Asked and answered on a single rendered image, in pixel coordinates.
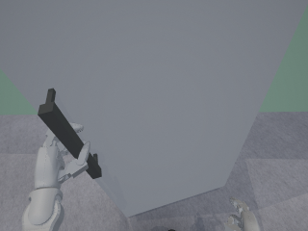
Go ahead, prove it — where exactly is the fridge door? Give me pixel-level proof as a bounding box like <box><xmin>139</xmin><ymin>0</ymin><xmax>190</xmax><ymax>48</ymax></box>
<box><xmin>0</xmin><ymin>0</ymin><xmax>308</xmax><ymax>218</ymax></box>

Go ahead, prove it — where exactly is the handle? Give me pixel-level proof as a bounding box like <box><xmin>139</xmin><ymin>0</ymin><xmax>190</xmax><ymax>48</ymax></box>
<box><xmin>38</xmin><ymin>88</ymin><xmax>102</xmax><ymax>179</ymax></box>

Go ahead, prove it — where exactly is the right robot hand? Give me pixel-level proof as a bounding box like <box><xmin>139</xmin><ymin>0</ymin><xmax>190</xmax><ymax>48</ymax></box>
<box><xmin>224</xmin><ymin>196</ymin><xmax>261</xmax><ymax>231</ymax></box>

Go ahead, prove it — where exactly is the left robot hand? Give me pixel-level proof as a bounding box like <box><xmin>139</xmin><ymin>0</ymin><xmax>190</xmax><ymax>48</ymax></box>
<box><xmin>34</xmin><ymin>122</ymin><xmax>90</xmax><ymax>190</ymax></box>

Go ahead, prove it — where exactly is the left robot forearm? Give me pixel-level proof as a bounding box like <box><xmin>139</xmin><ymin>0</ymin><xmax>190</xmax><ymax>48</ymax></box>
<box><xmin>21</xmin><ymin>187</ymin><xmax>64</xmax><ymax>231</ymax></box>

